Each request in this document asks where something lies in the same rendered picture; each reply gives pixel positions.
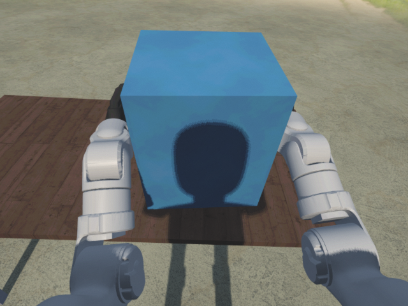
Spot robot left upper arm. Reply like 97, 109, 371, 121
37, 243, 145, 306

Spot robot right upper arm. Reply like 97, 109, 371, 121
302, 223, 408, 306

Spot robot left hand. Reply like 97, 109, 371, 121
105, 83, 126, 122

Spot left robot forearm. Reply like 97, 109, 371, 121
69, 119, 135, 293

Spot right robot forearm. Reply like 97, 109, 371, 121
277, 111, 380, 270

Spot table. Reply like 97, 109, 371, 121
0, 95, 336, 305

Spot carton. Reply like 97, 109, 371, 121
120, 30, 297, 210

